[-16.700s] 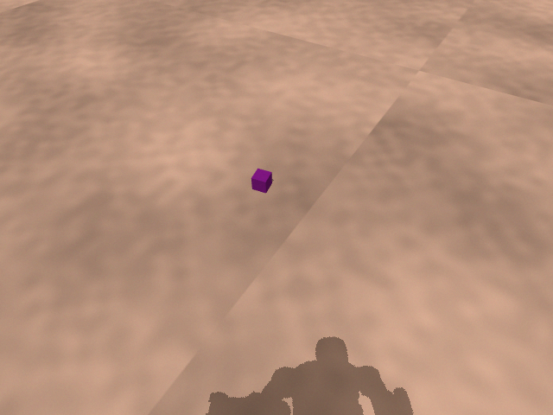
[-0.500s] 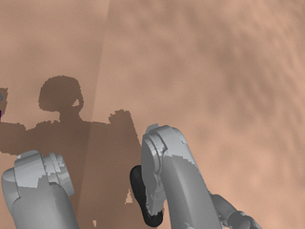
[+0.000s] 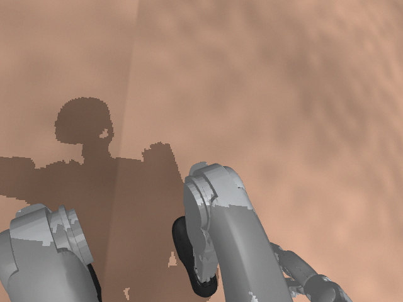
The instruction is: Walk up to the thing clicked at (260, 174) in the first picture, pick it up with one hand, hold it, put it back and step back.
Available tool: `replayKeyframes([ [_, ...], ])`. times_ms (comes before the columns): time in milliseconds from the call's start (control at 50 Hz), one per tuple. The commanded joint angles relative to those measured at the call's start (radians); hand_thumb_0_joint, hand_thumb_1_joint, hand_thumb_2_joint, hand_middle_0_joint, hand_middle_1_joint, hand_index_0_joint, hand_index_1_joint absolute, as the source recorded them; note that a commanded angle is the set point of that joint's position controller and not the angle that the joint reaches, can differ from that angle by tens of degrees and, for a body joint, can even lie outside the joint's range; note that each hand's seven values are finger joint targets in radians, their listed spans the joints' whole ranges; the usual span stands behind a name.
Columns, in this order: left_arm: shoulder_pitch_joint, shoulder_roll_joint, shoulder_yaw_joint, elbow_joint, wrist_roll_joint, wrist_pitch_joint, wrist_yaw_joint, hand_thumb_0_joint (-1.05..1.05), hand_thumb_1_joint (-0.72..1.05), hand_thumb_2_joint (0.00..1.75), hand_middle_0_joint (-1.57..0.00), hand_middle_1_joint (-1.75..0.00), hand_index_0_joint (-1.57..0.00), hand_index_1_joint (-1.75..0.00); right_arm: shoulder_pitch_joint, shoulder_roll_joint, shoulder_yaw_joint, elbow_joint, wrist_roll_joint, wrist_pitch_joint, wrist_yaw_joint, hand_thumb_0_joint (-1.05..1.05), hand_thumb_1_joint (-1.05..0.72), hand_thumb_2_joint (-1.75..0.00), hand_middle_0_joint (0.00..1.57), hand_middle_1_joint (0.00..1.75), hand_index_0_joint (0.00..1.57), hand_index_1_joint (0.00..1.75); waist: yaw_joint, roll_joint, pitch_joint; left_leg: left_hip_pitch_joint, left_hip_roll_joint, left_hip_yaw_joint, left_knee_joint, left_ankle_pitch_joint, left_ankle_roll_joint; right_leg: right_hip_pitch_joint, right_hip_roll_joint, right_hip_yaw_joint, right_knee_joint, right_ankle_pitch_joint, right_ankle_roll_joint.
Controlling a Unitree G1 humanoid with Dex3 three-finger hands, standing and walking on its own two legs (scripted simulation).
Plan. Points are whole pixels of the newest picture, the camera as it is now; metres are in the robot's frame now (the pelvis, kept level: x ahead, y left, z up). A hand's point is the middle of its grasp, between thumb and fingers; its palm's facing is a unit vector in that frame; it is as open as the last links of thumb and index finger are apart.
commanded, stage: close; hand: left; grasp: from above
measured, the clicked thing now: out of the picture +0.42 +0.33 -0.25
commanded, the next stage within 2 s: settle in 0.54 s
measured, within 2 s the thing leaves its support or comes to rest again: leaves its support in 1.04 s
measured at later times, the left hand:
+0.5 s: hand out of the picture +0.41 +0.33 -0.22, palm faces -0.46 -0.05 -0.89, open 10.6 cm
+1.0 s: hand out of the picture +0.41 +0.33 -0.21, palm faces -0.45 -0.05 -0.89, open 10.7 cm
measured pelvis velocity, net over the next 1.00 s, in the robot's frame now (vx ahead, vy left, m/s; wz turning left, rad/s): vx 0.00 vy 0.00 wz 0.00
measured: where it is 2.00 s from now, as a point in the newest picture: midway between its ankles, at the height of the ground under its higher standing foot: (149, 291)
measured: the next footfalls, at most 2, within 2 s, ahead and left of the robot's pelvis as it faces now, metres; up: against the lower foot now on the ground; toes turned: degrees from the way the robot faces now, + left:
none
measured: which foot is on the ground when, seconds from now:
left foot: down 0.00-1.00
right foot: down 0.00-1.00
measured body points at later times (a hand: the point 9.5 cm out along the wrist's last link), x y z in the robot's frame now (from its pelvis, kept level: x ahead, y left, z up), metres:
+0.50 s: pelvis +0.00 +0.00 +0.00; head +0.24 +0.12 +0.36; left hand +0.43 +0.33 -0.16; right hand +0.11 -0.26 -0.08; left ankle +0.07 +0.14 -0.25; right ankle +0.10 -0.12 -0.25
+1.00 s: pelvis +0.00 +0.00 +0.00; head +0.24 +0.13 +0.36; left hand +0.43 +0.33 -0.16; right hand +0.11 -0.26 -0.07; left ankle +0.07 +0.14 -0.25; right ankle +0.10 -0.12 -0.25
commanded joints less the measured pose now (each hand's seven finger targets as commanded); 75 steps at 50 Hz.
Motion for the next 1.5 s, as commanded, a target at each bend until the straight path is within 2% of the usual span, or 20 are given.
replayKeyframes([
  [0,-0.154,0.243,0.020,-0.058,-0.028,-0.021,0.009,0.00,0.13,0.78,-0.55,-0.69,-0.55,-0.69,0.136,-0.299,-0.084,-0.018,-0.006,0.006,-0.023,0.00,-0.90,-0.90,0.20,0.30,0.20,0.30,0.008,0.367,-0.601,0.446,-0.005,0.128,-0.238,0.163,0.047,0.307,0.031,-0.090,-0.247,0.222,-0.071],
  [80,-0.149,0.231,0.002,-0.071,-0.021,-0.038,0.009,0.00,0.18,0.79,-0.60,-0.68,-0.60,-0.69,0.130,-0.298,-0.080,-0.020,-0.014,0.012,-0.026,0.00,-0.90,-0.90,0.20,0.30,0.20,0.30,0.007,0.372,-0.599,0.444,-0.004,0.126,-0.230,0.169,0.047,0.308,0.034,-0.087,-0.244,0.225,-0.072],
  [120,-0.158,0.265,0.022,-0.098,-0.015,-0.045,0.020,0.00,0.19,0.79,-0.62,-0.65,-0.61,-0.66,0.136,-0.297,-0.081,-0.016,-0.013,0.021,-0.031,0.00,-0.90,-0.90,0.20,0.30,0.20,0.30,0.017,0.378,-0.636,0.449,0.000,0.126,-0.239,0.169,0.049,0.337,0.038,-0.074,-0.254,0.230,-0.068],
  [460,-0.216,0.209,-0.016,-0.128,-0.009,-0.020,0.046,0.00,0.35,0.82,-0.76,-0.62,-0.75,-0.64,0.139,-0.291,-0.087,0.037,-0.014,0.015,-0.023,0.00,-0.90,-0.90,0.20,0.30,0.20,0.30,0.015,0.413,-0.625,0.479,-0.006,0.122,-0.255,0.175,0.038,0.288,0.038,-0.105,-0.241,0.236,-0.075],
  [620,-0.186,0.193,-0.037,-0.057,-0.006,-0.006,0.041,0.00,0.37,0.87,-0.78,-0.65,-0.76,-0.67,0.112,-0.292,-0.079,0.004,-0.009,0.005,-0.020,0.00,-0.90,-0.90,0.20,0.30,0.20,0.30,0.005,0.396,-0.594,0.463,-0.005,0.125,-0.253,0.158,0.043,0.277,0.038,-0.098,-0.241,0.226,-0.074],
  [700,-0.199,0.216,-0.016,-0.058,0.002,0.003,0.043,0.00,0.28,0.90,-0.74,-0.75,-0.74,-0.75,0.121,-0.293,-0.084,-0.008,-0.007,0.005,-0.020,0.00,-0.92,-0.90,0.20,0.30,0.20,0.30,0.006,0.413,-0.606,0.468,-0.006,0.122,-0.260,0.156,0.041,0.279,0.035,-0.098,-0.236,0.221,-0.076],
  [760,-0.254,0.207,-0.036,-0.129,-0.004,0.008,0.031,0.00,0.30,0.90,-0.77,-0.74,-0.76,-0.75,0.137,-0.291,-0.087,-0.001,-0.001,0.000,-0.019,0.00,-0.92,-0.91,0.20,0.30,0.20,0.30,0.005,0.441,-0.627,0.486,-0.010,0.126,-0.266,0.148,0.039,0.265,0.032,-0.102,-0.241,0.214,-0.078],
  [800,-0.255,0.266,0.012,-0.149,0.000,0.009,0.028,0.00,0.30,0.91,-0.77,-0.75,-0.76,-0.76,0.132,-0.303,-0.093,-0.026,0.005,0.000,-0.021,0.00,-0.93,-0.91,0.20,0.30,0.20,0.30,0.014,0.460,-0.663,0.496,-0.008,0.127,-0.260,0.172,0.039,0.282,0.029,-0.097,-0.234,0.239,-0.079],
  [840,-0.227,0.229,0.003,-0.146,-0.001,0.010,0.019,0.00,0.31,0.91,-0.78,-0.74,-0.77,-0.75,0.137,-0.301,-0.102,-0.028,0.008,0.001,-0.018,0.00,-0.93,-0.91,0.20,0.30,0.20,0.30,0.015,0.455,-0.640,0.501,-0.009,0.132,-0.261,0.185,0.036,0.274,0.028,-0.103,-0.234,0.248,-0.080],
  [880,-0.246,0.256,0.033,-0.239,-0.001,0.003,0.011,0.00,0.32,0.93,-0.79,-0.74,-0.77,-0.76,0.150,-0.302,-0.110,-0.032,0.012,0.001,-0.018,0.00,-0.92,-0.91,0.20,0.30,0.20,0.30,0.024,0.500,-0.681,0.529,-0.011,0.135,-0.262,0.212,0.032,0.293,0.027,-0.099,-0.235,0.268,-0.082],
  [900,-0.225,0.304,0.077,-0.258,0.001,0.008,0.010,0.00,0.32,0.92,-0.78,-0.76,-0.77,-0.77,0.159,-0.297,-0.120,-0.024,0.018,0.004,-0.017,0.00,-0.93,-0.91,0.20,0.30,0.20,0.30,0.047,0.521,-0.727,0.553,-0.007,0.138,-0.266,0.222,0.031,0.314,0.026,-0.087,-0.229,0.277,-0.084],
  [960,-0.213,0.280,0.102,-0.357,-0.006,0.008,-0.009,0.00,0.35,0.94,-0.81,-0.75,-0.80,-0.77,0.173,-0.300,-0.152,-0.044,0.025,0.011,-0.013,0.00,-0.93,-0.91,0.20,0.30,0.20,0.30,0.055,0.534,-0.745,0.565,-0.012,0.153,-0.259,0.258,0.028,0.309,0.018,-0.082,-0.240,0.301,-0.088],
  [1000,-0.204,0.284,0.122,-0.450,-0.022,0.005,-0.030,0.00,0.36,0.95,-0.83,-0.72,-0.81,-0.75,0.163,-0.288,-0.175,-0.052,0.044,0.020,-0.013,0.00,-0.93,-0.91,0.20,0.30,0.20,0.30,0.082,0.573,-0.796,0.581,-0.011,0.156,-0.275,0.246,0.027,0.310,0.017,-0.068,-0.247,0.287,-0.094],
  [1060,-0.207,0.209,0.084,-0.538,-0.051,0.012,-0.078,0.00,0.42,0.90,-0.86,-0.71,-0.85,-0.73,0.197,-0.269,-0.208,-0.018,0.065,0.031,-0.013,0.00,-0.93,-0.91,0.20,0.30,0.20,0.30,0.093,0.584,-0.806,0.602,-0.018,0.168,-0.298,0.235,0.025,0.280,0.007,-0.069,-0.267,0.273,-0.097],
  [1100,-0.202,0.207,0.086,-0.580,-0.057,0.020,-0.103,0.00,0.46,0.94,-0.89,-0.73,-0.87,-0.75,0.208,-0.270,-0.228,-0.033,0.086,0.042,-0.015,0.00,-0.92,-0.91,0.20,0.30,0.20,0.30,0.099,0.580,-0.854,0.640,-0.016,0.167,-0.312,0.262,0.029,0.288,0.003,-0.061,-0.277,0.296,-0.092],
  [1140,-0.207,0.152,0.041,-0.554,-0.066,0.032,-0.135,0.00,0.50,0.95,-0.92,-0.75,-0.91,-0.76,0.226,-0.258,-0.238,-0.011,0.101,0.055,-0.016,0.00,-0.92,-0.91,0.20,0.30,0.20,0.30,0.094,0.523,-0.811,0.602,-0.019,0.174,-0.310,0.255,0.037,0.276,0.001,-0.054,-0.301,0.298,-0.089],
  [1180,-0.225,0.186,0.058,-0.588,-0.070,0.037,-0.164,0.00,0.53,1.01,-0.95,-0.78,-0.93,-0.80,0.227,-0.261,-0.251,-0.037,0.121,0.071,-0.021,0.00,-0.93,-0.91,0.20,0.30,0.20,0.30,0.099,0.499,-0.850,0.608,-0.015,0.177,-0.316,0.276,0.045,0.315,0.000,-0.038,-0.319,0.326,-0.083],
  [1220,-0.223,0.094,-0.005,-0.573,-0.088,0.039,-0.204,0.00,0.56,1.03,-0.96,-0.80,-0.95,-0.82,0.254,-0.241,-0.252,-0.005,0.130,0.090,-0.023,0.00,-0.93,-0.91,0.20,0.30,0.20,0.30,0.102,0.477,-0.831,0.592,-0.021,0.182,-0.341,0.255,0.046,0.310,-0.004,-0.037,-0.340,0.301,-0.084],
  [1380,-0.239,0.128,0.012,-0.583,-0.109,0.008,-0.294,0.00,0.63,1.04,-1.02,-0.80,-1.01,-0.81,0.258,-0.241,-0.252,-0.040,0.167,0.136,-0.054,0.00,-0.93,-0.91,0.20,0.30,0.20,0.30,0.107,0.368,-0.791,0.578,-0.029,0.183,-0.380,0.213,0.055,0.345,-0.006,-0.029,-0.398,0.244,-0.087],
  [1480,-0.268,0.166,0.042,-0.608,-0.100,-0.032,-0.292,0.00,0.59,1.01,-0.97,-0.81,-0.97,-0.82,0.248,-0.238,-0.248,-0.047,0.168,0.152,-0.071,0.00,-0.93,-0.91,0.20,0.30,0.20,0.30,0.123,0.396,-0.792,0.599,-0.033,0.186,-0.401,0.190,0.048,0.323,-0.009,-0.025,-0.407,0.201,-0.093],
])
